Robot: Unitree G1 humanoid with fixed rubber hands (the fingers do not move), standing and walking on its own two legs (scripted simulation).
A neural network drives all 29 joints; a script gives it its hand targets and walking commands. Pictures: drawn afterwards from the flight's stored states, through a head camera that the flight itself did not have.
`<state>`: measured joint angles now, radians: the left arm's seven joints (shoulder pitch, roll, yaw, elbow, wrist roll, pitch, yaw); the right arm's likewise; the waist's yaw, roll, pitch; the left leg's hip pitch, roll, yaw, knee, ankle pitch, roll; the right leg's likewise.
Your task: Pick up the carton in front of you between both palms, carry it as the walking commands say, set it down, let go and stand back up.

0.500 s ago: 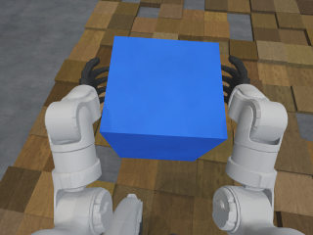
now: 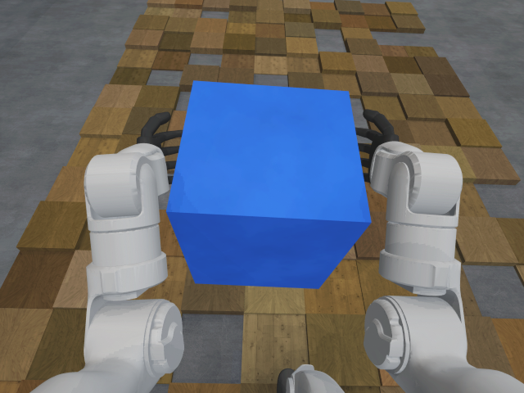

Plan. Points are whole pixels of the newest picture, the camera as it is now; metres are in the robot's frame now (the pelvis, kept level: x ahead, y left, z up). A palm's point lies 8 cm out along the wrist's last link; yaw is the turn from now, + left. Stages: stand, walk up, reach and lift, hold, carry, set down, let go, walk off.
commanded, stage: carry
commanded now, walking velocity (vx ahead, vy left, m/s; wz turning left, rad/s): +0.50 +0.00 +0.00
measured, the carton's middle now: (263, 197) +0.39 -0.01 +0.08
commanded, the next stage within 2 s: none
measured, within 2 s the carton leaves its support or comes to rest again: neither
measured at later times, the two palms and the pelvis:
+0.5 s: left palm (149, 78) +0.68 +0.20 +0.10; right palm (297, 69) +0.70 -0.10 +0.11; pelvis +0.32 +0.03 -0.01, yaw +0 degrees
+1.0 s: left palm (149, 11) +0.96 +0.24 +0.10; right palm (267, 7) +1.00 -0.06 +0.10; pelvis +0.64 +0.06 -0.01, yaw +1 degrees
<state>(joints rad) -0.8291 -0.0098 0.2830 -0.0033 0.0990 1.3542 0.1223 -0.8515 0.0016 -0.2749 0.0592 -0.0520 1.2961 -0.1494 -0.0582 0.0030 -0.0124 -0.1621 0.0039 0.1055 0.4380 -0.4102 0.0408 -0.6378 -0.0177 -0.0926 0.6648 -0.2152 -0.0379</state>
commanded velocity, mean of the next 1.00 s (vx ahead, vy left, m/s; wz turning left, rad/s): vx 0.50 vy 0.00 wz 0.00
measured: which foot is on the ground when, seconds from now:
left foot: down 0.00-0.04, up 0.06-0.40, down 0.42-0.76, up 0.78-1.00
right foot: up 0.00-0.00, down 0.02-0.48, up 0.50-0.72, down 0.74-1.00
